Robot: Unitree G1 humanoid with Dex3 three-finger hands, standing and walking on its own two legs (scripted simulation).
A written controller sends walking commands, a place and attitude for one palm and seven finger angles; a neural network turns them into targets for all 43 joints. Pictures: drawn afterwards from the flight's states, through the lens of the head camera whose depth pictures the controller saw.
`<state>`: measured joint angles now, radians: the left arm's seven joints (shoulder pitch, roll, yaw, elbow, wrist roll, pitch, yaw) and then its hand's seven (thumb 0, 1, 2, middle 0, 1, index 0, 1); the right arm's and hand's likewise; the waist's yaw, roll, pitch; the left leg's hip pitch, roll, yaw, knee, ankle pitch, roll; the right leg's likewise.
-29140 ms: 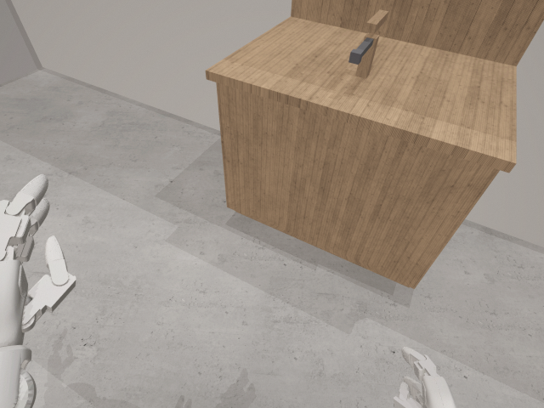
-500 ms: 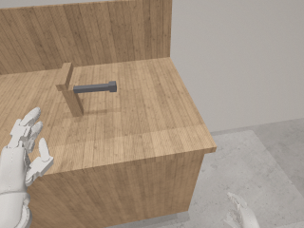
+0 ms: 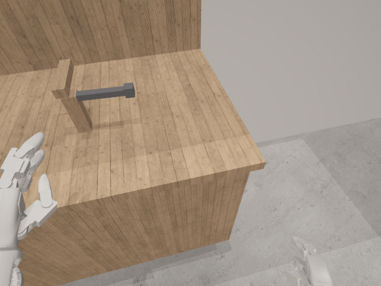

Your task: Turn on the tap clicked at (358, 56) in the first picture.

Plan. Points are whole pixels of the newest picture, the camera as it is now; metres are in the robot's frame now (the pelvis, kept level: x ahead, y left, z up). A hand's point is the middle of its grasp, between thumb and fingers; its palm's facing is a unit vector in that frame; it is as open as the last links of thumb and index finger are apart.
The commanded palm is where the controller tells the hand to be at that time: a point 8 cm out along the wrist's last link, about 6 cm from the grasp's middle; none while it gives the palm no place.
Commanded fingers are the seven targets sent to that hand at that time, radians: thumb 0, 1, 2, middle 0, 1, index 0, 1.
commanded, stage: step back with the hand held close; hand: left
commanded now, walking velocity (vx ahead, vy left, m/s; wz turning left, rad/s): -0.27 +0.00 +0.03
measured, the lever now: (129, 90) +0.55 +0.21 +0.11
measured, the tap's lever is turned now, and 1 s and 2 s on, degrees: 86 86 86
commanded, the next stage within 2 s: stop stepping back and stand still in 1.12 s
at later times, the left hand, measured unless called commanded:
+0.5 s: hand (28, 228) +0.17 +0.25 +0.15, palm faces +0.37 -0.85 -0.36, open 7.4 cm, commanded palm +0.11 +0.30 +0.18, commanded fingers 0.00 0.90 0.90 -0.20 -0.30 -0.20 -0.30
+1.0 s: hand (7, 268) +0.11 +0.24 +0.16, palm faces +0.35 -0.86 -0.37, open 7.4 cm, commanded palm +0.05 +0.29 +0.18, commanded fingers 0.00 0.90 0.90 -0.20 -0.30 -0.20 -0.30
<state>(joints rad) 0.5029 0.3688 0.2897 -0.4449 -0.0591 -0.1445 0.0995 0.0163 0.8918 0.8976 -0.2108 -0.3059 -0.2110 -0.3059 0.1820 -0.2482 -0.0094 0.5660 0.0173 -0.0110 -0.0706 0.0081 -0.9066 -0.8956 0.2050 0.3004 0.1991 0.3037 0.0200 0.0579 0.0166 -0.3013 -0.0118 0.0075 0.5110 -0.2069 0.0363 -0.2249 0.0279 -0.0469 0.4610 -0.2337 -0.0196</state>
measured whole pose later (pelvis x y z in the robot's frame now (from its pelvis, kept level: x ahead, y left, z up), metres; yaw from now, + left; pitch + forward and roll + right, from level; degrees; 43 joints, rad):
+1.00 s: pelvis -0.10 +0.01 -0.01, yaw +1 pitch +2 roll -1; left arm 0.48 0.39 0.33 -0.56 -0.05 -0.19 0.13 0.02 0.89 0.90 -0.21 -0.31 -0.21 -0.31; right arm 0.17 -0.21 0.01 0.59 0.02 -0.05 -0.07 0.01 -0.90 -0.90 0.21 0.30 0.20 0.30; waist -0.01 -0.02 -0.01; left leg -0.36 0.00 0.02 0.57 -0.17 0.01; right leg -0.32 0.00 0.00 0.58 -0.29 0.02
